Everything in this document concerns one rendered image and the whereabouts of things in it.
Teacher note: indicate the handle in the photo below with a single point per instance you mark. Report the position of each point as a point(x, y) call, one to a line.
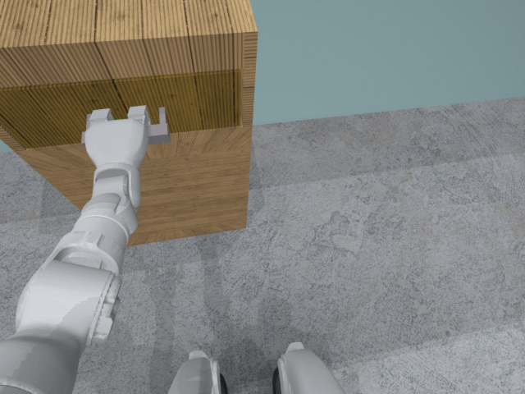
point(158, 134)

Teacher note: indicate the drawer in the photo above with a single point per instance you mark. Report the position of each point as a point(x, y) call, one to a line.
point(56, 114)

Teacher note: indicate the right robot thigh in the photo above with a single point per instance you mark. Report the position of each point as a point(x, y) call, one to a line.
point(303, 372)

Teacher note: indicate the cabinet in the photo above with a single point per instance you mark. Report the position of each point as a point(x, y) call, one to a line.
point(199, 183)

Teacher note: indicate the left robot thigh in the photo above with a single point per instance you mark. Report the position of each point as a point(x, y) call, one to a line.
point(197, 376)

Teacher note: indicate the robot left hand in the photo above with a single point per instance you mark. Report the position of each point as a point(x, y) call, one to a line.
point(118, 141)

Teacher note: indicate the robot left forearm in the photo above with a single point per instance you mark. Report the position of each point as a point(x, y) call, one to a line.
point(103, 230)

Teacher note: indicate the robot thigh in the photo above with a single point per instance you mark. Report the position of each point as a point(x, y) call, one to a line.
point(197, 376)
point(303, 372)

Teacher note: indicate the left robot upper arm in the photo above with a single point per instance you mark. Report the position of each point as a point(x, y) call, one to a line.
point(70, 307)

